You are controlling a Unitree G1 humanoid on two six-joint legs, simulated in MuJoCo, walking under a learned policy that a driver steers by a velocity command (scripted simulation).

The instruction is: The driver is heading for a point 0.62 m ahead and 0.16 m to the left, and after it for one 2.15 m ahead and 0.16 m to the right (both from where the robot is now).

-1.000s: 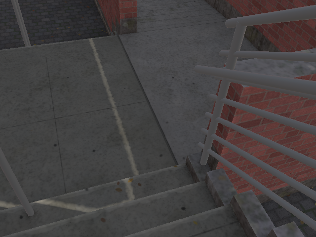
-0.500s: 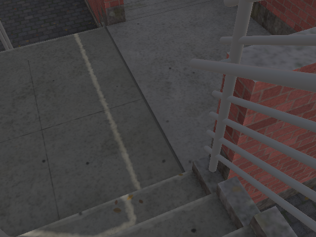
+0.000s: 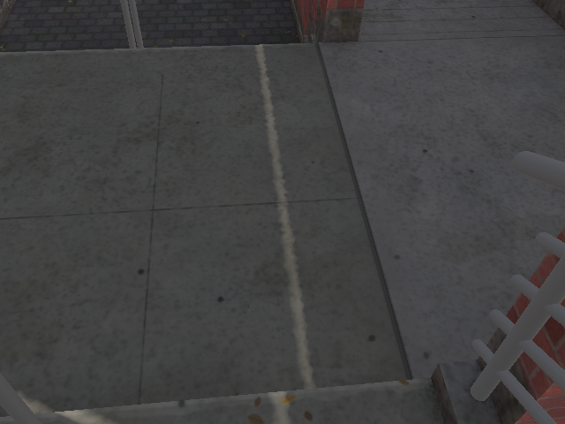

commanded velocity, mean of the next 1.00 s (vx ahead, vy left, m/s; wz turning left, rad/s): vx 0.45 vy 0.00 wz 0.53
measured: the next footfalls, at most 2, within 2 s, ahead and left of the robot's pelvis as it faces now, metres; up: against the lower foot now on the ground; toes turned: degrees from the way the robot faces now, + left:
right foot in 0.42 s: +0.37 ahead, -0.11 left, -0.17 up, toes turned +16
left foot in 0.98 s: +0.61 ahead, +0.15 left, -0.35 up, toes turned +35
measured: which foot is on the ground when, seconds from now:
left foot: down 0.00-0.44, up 0.46-0.96, down 0.98-1.00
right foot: up 0.00-0.40, down 0.42-0.98, up 1.00-1.00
